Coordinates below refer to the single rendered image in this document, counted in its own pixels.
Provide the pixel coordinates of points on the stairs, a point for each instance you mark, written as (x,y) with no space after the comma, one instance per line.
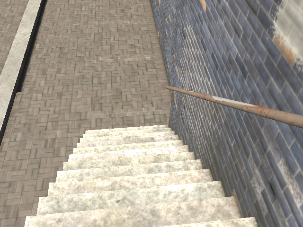
(136,177)

